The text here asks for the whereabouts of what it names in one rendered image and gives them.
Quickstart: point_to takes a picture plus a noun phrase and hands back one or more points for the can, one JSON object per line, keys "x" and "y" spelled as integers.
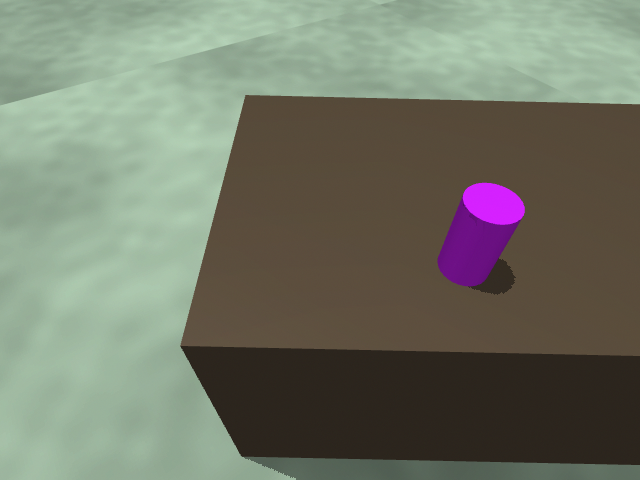
{"x": 484, "y": 222}

